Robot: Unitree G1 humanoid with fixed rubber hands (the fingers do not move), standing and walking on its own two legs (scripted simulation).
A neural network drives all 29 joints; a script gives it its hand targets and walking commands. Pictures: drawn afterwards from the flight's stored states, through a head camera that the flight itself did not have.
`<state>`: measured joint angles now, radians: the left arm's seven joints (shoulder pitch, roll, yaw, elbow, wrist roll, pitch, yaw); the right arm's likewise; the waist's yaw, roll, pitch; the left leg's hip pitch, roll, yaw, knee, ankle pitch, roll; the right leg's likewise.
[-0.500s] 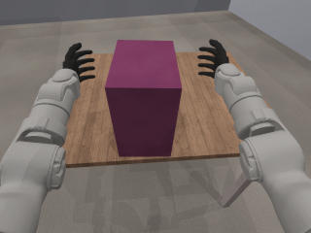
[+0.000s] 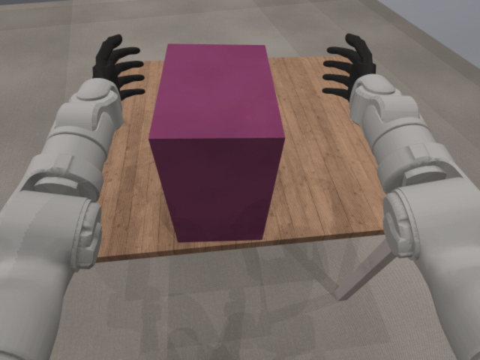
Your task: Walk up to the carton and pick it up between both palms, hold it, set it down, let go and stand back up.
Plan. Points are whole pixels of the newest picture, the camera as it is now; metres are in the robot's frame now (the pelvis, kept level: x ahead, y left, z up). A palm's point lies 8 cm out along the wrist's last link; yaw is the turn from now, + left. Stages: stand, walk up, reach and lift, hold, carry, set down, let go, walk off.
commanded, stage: reach and lift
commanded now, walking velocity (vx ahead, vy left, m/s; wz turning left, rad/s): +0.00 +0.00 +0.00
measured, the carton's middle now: (218, 149) +0.47 +0.05 +0.07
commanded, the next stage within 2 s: none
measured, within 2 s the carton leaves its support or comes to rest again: neither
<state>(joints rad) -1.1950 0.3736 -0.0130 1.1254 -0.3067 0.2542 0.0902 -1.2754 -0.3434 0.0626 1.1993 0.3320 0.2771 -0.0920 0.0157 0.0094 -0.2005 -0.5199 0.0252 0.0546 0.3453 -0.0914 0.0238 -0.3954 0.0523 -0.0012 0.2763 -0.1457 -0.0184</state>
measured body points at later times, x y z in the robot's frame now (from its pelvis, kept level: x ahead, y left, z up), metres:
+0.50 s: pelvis +0.01 -0.01 +0.00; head +0.09 +0.00 +0.44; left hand +0.47 +0.22 +0.10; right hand +0.50 -0.12 +0.11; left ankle +0.03 +0.10 -0.74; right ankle -0.03 -0.11 -0.74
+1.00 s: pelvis +0.00 +0.00 +0.00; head +0.07 +0.01 +0.45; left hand +0.47 +0.18 +0.12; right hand +0.48 -0.10 +0.12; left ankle +0.03 +0.10 -0.74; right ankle -0.03 -0.11 -0.74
